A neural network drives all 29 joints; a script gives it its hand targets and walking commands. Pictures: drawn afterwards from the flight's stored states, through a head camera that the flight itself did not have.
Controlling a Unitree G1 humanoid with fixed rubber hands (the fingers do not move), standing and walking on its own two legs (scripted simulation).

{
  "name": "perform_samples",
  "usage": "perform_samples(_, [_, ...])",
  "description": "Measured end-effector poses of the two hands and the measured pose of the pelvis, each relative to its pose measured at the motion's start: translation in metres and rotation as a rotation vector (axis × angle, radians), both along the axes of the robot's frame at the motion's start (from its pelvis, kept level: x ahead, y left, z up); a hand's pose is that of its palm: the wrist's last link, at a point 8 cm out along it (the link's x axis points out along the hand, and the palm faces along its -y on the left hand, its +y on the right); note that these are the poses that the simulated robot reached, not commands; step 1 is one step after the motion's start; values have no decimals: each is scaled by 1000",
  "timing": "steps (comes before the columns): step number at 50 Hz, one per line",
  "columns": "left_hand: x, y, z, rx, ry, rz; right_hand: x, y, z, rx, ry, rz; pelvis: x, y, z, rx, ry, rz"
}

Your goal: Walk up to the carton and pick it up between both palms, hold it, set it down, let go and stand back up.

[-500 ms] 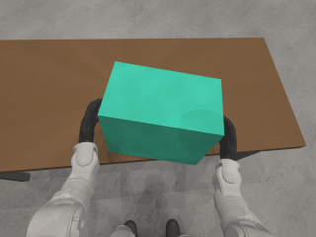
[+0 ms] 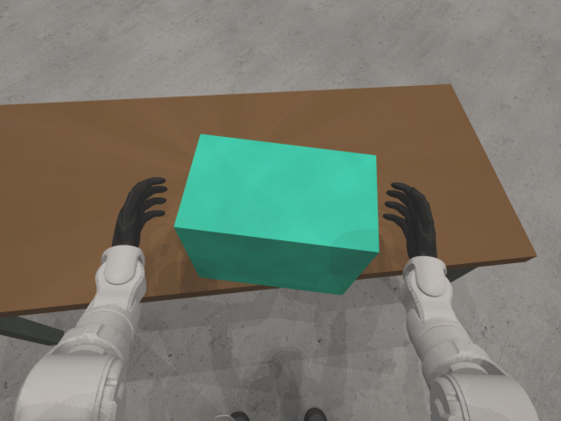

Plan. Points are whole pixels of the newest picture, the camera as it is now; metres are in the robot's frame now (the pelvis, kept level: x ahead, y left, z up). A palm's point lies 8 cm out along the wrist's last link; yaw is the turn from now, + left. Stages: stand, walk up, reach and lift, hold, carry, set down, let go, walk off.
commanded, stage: set down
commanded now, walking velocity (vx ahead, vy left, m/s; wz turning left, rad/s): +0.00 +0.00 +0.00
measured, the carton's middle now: (278, 222) +0.44 -0.02 -0.09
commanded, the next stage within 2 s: none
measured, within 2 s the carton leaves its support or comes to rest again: neither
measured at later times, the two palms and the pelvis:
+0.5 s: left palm (119, 263) +0.34 +0.20 +0.00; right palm (431, 274) +0.31 -0.22 +0.00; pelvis -0.05 -0.01 -0.01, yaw +0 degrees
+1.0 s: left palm (136, 285) +0.32 +0.19 -0.04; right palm (431, 283) +0.30 -0.23 -0.03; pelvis -0.04 -0.01 -0.01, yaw +0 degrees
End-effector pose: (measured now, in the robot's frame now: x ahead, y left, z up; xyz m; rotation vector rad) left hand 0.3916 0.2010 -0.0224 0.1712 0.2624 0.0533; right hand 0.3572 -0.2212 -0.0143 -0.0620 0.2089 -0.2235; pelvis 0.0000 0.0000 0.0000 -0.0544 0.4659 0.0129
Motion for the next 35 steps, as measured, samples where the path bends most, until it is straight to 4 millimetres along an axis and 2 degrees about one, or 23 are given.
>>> perform_samples(12, [-34,9,19,-29,-1,-20,-33,6,11,43,19,9,-32,1,-7,-1,-90,2])
perform_samples(19, [-49,4,22,-22,4,-40,-47,5,11,53,48,17,-46,0,-11,0,-119,3])
perform_samples(25, [-54,-1,24,-31,7,-32,-52,1,10,60,64,20,-49,-5,-12,6,-134,3])
perform_samples(35, [-51,-6,20,-44,22,-44,-48,-5,6,59,70,6,-45,-10,-12,13,-135,3])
